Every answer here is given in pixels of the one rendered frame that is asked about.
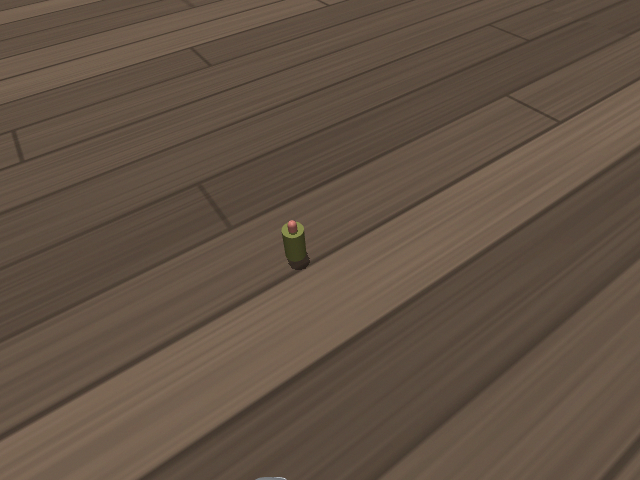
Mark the bottle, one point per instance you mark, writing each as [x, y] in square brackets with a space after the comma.
[294, 241]

